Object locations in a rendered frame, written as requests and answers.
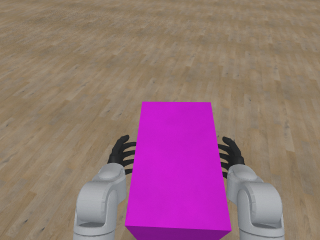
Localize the robot left hand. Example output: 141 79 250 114
107 135 137 175

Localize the robot left forearm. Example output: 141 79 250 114
73 163 127 240

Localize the carton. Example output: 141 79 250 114
125 101 232 240

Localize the robot right forearm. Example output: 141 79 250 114
226 164 285 240

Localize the robot right hand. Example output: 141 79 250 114
217 136 245 179

